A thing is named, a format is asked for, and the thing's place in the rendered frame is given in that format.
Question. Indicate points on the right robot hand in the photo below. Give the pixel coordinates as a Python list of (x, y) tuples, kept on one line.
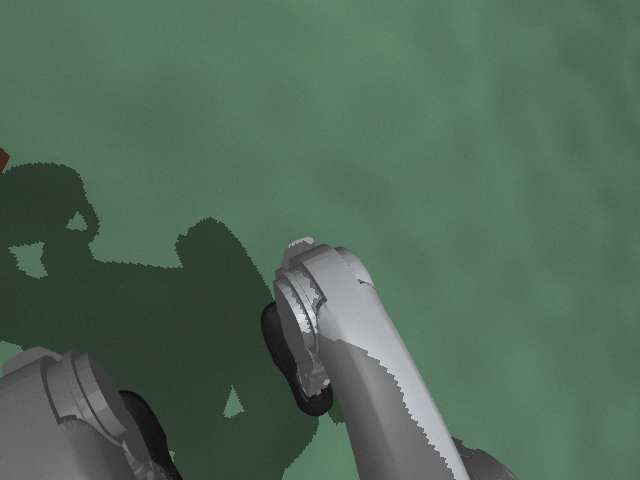
[(482, 466)]

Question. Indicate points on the cube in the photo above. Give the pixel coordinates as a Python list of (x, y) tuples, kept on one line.
[(4, 157)]

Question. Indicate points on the left robot foot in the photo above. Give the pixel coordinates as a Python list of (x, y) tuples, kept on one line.
[(152, 432)]

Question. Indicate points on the right robot foot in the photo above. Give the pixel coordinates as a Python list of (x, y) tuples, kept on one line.
[(284, 360)]

